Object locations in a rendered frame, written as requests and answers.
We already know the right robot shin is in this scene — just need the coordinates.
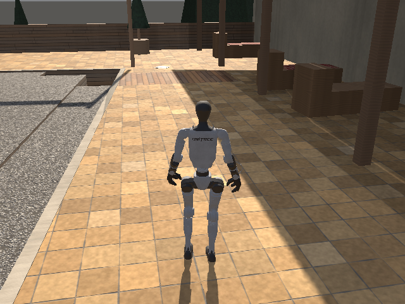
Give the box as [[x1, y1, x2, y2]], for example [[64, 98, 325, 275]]
[[208, 211, 218, 253]]

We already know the right robot upper arm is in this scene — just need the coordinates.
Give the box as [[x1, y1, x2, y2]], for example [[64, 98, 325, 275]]
[[216, 128, 234, 163]]

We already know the left robot forearm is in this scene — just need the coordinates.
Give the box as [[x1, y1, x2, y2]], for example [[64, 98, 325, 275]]
[[168, 153, 179, 175]]

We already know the right robot hand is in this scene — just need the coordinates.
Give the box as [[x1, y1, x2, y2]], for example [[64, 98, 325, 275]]
[[227, 177, 241, 193]]

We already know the left robot hand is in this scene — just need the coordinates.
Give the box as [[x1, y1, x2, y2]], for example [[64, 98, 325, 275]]
[[167, 173, 182, 186]]

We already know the humanoid robot torso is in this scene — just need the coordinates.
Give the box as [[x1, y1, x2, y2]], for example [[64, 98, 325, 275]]
[[188, 125, 218, 190]]

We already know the left robot upper arm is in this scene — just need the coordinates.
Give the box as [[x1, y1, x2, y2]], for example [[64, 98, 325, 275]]
[[173, 128, 190, 163]]

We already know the right robot forearm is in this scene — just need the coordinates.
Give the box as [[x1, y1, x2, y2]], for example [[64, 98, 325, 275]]
[[227, 154, 240, 180]]

